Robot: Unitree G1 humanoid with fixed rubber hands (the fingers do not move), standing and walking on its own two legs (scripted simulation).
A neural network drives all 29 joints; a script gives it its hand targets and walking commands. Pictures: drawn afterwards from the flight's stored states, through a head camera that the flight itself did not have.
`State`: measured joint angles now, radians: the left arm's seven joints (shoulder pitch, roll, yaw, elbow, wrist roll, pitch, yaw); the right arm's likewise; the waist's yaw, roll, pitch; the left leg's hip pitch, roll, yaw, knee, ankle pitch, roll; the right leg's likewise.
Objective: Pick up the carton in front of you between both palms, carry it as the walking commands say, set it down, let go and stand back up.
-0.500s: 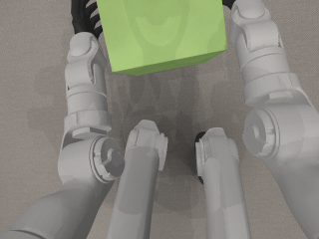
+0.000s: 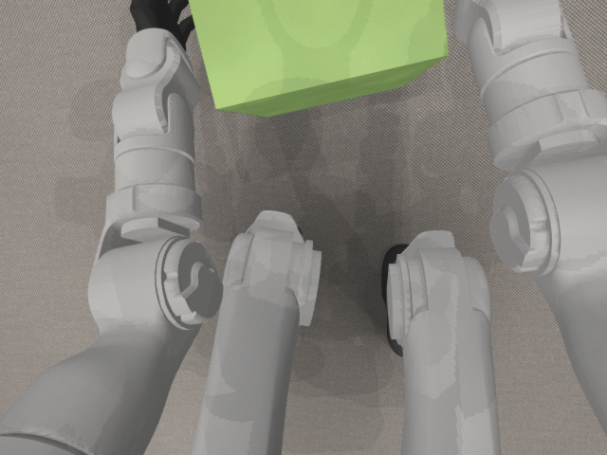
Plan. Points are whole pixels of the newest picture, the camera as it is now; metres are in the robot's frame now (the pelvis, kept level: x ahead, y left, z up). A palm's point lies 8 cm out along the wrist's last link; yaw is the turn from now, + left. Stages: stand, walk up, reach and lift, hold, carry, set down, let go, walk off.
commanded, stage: set down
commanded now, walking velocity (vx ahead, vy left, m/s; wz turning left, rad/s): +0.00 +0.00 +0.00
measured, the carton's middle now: (314, 6) +0.55 +0.07 -0.25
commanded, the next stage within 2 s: none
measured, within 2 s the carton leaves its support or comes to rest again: rests again in 0.14 s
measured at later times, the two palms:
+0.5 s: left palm (169, 45) +0.49 +0.22 -0.18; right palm out of the picture +0.57 -0.08 -0.18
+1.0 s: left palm (166, 54) +0.48 +0.23 -0.21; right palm out of the picture +0.57 -0.11 -0.22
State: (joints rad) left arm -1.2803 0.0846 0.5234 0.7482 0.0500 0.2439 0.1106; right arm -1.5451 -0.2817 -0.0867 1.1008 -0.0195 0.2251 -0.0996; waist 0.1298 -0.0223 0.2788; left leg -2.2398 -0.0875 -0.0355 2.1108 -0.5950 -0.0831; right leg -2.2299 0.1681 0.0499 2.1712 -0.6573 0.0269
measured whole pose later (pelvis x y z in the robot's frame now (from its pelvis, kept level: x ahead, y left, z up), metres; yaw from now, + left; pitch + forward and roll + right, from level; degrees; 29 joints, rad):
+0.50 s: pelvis -0.01 -0.01 -0.01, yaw +0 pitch +36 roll +4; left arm -1.35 0.13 0.55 0.88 0.11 0.22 0.02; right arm -1.61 -0.31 -0.13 1.21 -0.07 0.20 -0.05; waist 0.14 -0.02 0.38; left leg -2.21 -0.06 -0.03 2.16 -0.58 -0.09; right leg -2.21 0.14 0.03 2.23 -0.64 0.00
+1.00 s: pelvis -0.01 -0.01 -0.02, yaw +1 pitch +34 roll +5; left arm -1.44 0.22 0.52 1.10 0.04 0.08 0.05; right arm -1.61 -0.41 -0.02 1.21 0.03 0.13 -0.05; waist 0.14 0.01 0.49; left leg -2.19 -0.04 0.00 2.18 -0.59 -0.07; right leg -2.20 0.10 0.01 2.26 -0.66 -0.03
